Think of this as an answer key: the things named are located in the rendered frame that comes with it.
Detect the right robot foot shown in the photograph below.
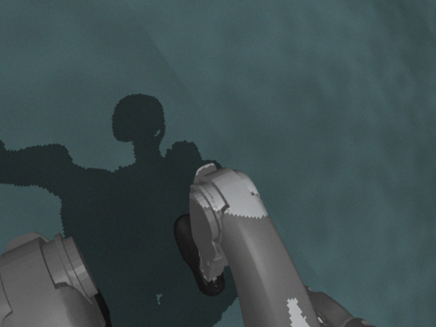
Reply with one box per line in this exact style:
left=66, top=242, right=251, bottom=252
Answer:
left=174, top=214, right=225, bottom=296

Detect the left robot foot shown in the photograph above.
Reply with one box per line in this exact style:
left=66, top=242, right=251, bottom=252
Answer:
left=94, top=287, right=112, bottom=327

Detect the right robot hand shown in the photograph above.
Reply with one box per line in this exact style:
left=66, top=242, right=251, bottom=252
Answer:
left=305, top=285, right=355, bottom=327

